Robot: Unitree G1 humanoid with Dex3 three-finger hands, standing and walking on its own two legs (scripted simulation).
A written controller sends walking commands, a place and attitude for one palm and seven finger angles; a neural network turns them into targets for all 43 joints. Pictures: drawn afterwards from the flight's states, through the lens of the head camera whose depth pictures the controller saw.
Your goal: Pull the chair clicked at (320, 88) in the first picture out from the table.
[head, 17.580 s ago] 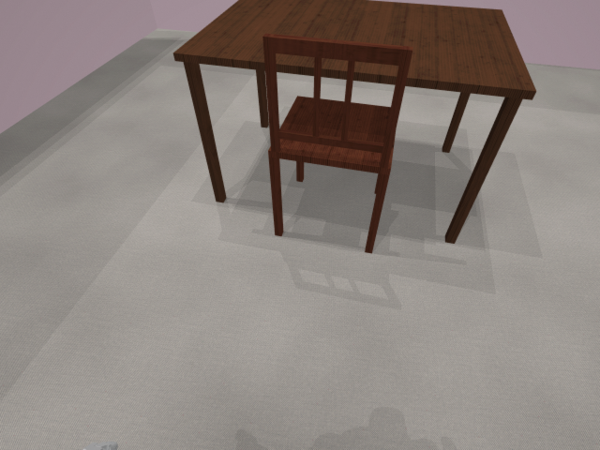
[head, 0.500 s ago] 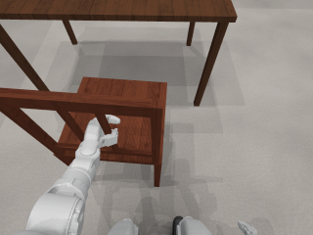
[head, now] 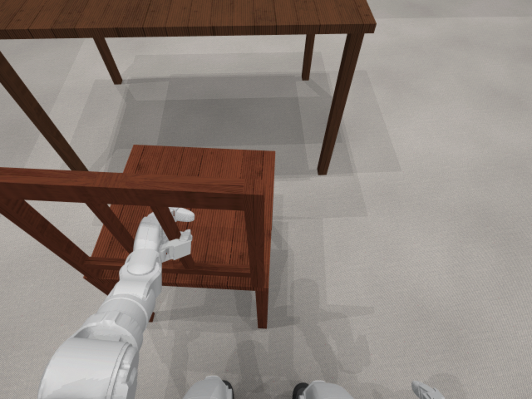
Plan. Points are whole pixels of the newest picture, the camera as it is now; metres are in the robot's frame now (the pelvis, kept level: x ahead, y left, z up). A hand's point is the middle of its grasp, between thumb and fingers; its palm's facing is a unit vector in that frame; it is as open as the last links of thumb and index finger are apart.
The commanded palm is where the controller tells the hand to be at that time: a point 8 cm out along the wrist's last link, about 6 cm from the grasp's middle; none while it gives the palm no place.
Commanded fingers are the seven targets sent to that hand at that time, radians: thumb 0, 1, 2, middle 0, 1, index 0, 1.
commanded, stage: stop walking, hand still on the chair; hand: left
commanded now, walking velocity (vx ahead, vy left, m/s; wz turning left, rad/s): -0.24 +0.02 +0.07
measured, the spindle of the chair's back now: (122, 236) +0.39 +0.27 -0.07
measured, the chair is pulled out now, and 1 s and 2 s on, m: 0.52 0.58 0.58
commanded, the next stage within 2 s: open the thumb and straighten the fingers in 0.92 s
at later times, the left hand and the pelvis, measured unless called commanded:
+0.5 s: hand (185, 275) +0.31 +0.14 -0.06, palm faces +0.03 -0.98 -0.18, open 5.3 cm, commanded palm +0.29 +0.19 -0.03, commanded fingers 0.00 0.90 0.90 -0.50 -1.45 -0.50 -1.45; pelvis +0.03 +0.00 +0.01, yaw -1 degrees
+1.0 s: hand (185, 275) +0.31 +0.14 -0.05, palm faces +0.02 -0.98 -0.17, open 5.3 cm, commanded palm +0.29 +0.19 -0.03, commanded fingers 0.00 0.90 0.90 -0.50 -1.45 -0.50 -1.45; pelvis +0.06 +0.00 +0.01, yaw +0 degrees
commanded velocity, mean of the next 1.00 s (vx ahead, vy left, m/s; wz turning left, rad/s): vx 0.02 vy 0.00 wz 0.00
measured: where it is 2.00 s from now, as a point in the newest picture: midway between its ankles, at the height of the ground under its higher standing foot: outside the picture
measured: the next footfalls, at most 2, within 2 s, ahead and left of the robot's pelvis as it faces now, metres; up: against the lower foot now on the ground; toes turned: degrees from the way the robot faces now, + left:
none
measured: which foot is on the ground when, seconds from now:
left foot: down 0.00-1.00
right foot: down 0.00-1.00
